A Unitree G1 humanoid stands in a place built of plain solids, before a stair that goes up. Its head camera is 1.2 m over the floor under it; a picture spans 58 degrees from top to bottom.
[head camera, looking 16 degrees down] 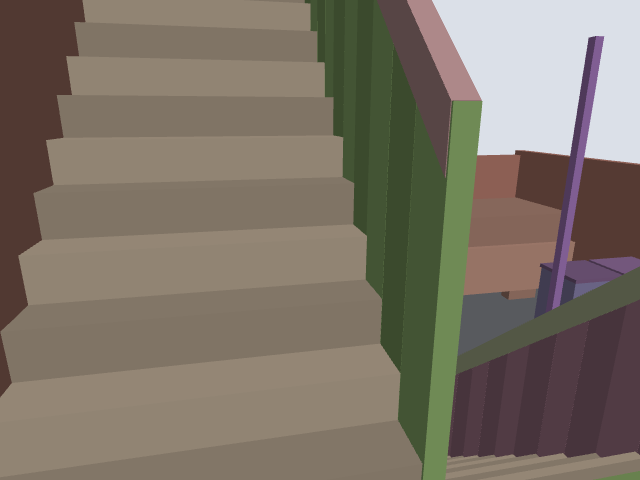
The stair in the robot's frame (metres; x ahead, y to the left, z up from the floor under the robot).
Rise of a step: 0.18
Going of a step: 0.20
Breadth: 1.25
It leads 12 degrees to the left of straight ahead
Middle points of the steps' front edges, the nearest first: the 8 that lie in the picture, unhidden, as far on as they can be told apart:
1.15 0.34 0.37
1.34 0.38 0.55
1.54 0.42 0.74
1.74 0.47 0.92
1.94 0.51 1.11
2.14 0.55 1.29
2.33 0.59 1.47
2.53 0.63 1.66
